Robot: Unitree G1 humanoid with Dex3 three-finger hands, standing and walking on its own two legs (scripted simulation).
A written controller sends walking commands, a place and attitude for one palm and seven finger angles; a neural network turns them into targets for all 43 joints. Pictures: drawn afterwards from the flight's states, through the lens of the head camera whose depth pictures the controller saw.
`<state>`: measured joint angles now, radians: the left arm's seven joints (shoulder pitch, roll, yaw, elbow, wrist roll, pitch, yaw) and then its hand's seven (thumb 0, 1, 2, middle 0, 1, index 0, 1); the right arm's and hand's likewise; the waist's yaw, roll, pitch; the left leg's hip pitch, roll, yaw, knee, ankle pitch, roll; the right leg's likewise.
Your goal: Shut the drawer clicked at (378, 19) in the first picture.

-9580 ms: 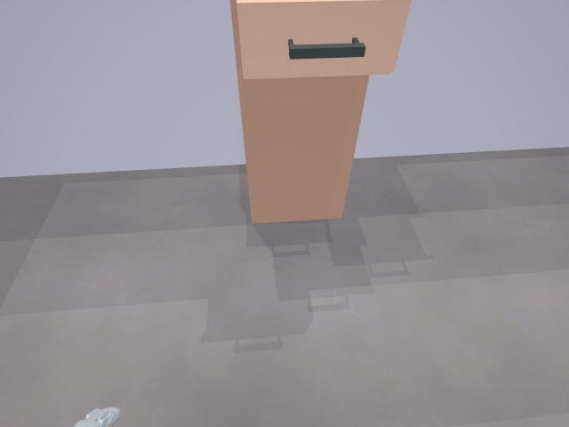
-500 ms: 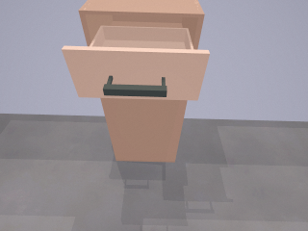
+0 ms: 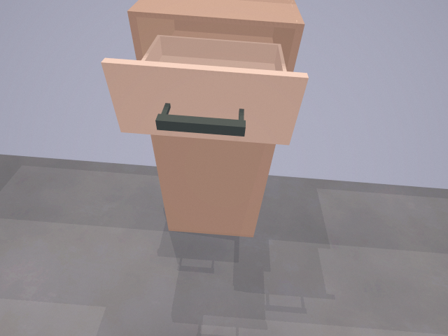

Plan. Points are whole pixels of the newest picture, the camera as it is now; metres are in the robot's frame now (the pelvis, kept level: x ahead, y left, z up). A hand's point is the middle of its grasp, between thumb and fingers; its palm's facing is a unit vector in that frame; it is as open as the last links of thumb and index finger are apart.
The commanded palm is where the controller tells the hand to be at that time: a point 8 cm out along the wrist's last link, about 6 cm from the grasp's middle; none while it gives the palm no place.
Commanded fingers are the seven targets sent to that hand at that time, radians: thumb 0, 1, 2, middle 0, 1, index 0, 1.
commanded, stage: come to a stop and stand still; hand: left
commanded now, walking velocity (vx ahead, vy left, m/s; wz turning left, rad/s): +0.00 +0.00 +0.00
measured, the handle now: (202, 118) +0.48 +0.08 +0.16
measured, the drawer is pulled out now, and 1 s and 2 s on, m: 0.25 0.25 0.25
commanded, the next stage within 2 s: look again from close up in 0.10 s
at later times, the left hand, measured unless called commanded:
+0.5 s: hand out of the picture -0.04 +0.14 -0.17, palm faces -0.01 -0.99 -0.14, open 7.4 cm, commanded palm none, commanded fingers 0.00 0.90 0.90 -0.20 -0.30 -0.20 -0.30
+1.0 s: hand out of the picture -0.01 +0.13 -0.17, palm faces +0.00 -0.99 -0.14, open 7.4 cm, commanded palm none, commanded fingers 0.00 0.90 0.90 -0.20 -0.30 -0.20 -0.30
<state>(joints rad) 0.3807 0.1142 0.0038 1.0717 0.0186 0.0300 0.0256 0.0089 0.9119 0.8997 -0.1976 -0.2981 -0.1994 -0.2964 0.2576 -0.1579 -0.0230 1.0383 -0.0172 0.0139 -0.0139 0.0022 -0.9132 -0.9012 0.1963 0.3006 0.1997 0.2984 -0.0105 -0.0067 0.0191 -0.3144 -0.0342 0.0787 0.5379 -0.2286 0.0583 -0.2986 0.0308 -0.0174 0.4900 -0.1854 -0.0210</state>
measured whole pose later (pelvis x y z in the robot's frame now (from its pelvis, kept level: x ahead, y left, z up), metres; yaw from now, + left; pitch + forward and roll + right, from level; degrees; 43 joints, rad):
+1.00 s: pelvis +0.02 -0.03 +0.00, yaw -2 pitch +1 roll +0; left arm 0.39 0.13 0.01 1.06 0.03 0.00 0.01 0.01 0.91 0.90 -0.20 -0.30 -0.20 -0.30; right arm 0.30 -0.13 -0.01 1.12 -0.03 0.01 -0.02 0.00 -0.91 -0.90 0.20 0.30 0.20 0.30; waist -0.01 -0.03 -0.01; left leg -0.32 -0.01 0.10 0.44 -0.15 0.05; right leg -0.16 0.03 -0.01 0.48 -0.34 -0.04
